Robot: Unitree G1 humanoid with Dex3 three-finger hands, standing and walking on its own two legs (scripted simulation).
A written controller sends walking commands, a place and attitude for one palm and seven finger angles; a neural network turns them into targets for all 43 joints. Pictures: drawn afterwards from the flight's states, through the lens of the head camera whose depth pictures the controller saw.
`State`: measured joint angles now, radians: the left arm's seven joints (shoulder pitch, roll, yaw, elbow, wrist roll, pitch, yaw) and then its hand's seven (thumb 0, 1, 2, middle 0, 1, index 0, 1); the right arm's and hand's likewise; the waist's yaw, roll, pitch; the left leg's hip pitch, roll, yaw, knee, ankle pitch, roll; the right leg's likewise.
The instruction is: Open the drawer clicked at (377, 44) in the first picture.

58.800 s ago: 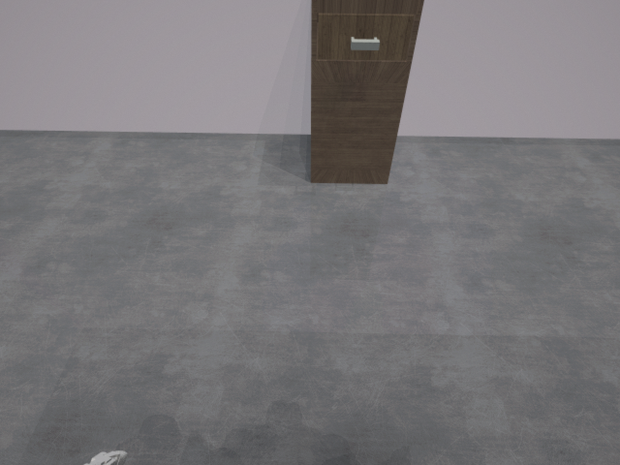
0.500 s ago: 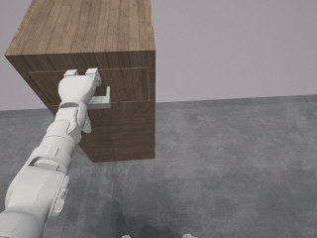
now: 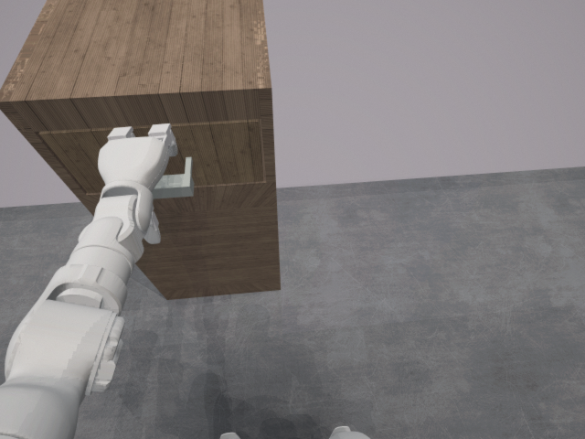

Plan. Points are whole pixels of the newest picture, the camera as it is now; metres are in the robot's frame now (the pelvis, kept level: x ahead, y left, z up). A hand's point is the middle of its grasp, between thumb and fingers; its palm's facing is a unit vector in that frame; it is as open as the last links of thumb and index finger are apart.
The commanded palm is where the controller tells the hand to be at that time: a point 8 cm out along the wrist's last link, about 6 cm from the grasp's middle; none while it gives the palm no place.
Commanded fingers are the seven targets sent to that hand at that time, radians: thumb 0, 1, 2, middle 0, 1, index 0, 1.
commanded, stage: re-aim the fingers above the handle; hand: left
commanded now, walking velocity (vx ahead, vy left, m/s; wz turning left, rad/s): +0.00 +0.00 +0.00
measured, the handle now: (163, 175) +0.55 +0.19 -0.03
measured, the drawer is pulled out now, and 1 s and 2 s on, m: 0.00 0.00 0.00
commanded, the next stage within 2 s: lower the fingers behind the handle in 1.54 s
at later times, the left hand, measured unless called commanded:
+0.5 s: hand (144, 181) +0.50 +0.20 +0.02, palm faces -0.06 -0.04 -1.00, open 13.9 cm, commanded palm +0.48 +0.21 +0.08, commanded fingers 0.00 -0.50 0.30 -0.30 -1.20 -0.30 -1.20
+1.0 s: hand (141, 180) +0.50 +0.20 +0.02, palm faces -0.04 -0.02 -1.00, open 13.9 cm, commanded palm +0.48 +0.21 +0.08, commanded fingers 0.00 -0.50 0.30 -0.30 -1.20 -0.30 -1.20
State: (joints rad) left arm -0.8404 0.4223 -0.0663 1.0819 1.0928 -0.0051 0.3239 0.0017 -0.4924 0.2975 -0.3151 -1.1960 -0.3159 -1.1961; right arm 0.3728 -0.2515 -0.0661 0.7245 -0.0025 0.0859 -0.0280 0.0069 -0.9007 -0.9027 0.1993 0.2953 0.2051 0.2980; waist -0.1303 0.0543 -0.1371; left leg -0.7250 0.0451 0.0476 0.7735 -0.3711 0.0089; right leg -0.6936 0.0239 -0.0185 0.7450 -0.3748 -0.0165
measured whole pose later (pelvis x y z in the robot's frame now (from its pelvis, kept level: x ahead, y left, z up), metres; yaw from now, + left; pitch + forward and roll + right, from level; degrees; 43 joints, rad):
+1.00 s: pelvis +0.00 +0.01 +0.00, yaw -1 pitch +20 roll -2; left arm -0.89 0.44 -0.05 1.12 1.11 0.03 0.34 0.00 -0.49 0.30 -0.32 -1.20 -0.32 -1.20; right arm 0.36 -0.24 -0.06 0.72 -0.01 0.08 -0.02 0.01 -0.90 -0.90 0.20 0.30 0.21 0.30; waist -0.14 0.05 -0.14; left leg -0.78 0.04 0.05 0.81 -0.39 0.03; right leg -0.74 0.02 -0.01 0.76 -0.38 0.00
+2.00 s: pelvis +0.00 +0.01 -0.01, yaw +0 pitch +22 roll -2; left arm -0.85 0.45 -0.04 1.10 1.11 -0.05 0.35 0.00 -0.49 0.30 -0.32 -1.20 -0.32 -1.20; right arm 0.38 -0.25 -0.07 0.74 -0.02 0.07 -0.03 0.01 -0.90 -0.90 0.20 0.30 0.21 0.30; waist -0.14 0.05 -0.15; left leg -0.83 0.04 0.04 0.85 -0.40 0.02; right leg -0.79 0.02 -0.02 0.80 -0.39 -0.01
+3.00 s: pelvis -0.05 +0.01 -0.05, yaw +0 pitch +26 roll -3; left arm -1.06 0.53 -0.09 1.19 1.12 0.04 0.33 0.00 -0.49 0.30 -0.27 -1.35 -0.32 -1.20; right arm 0.37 -0.25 -0.02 0.70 -0.02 0.04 -0.03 0.01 -0.90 -0.90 0.20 0.30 0.21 0.30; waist -0.19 0.06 -0.16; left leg -1.13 0.05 0.02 1.10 -0.43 0.03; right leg -1.08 0.02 -0.04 1.05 -0.43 0.00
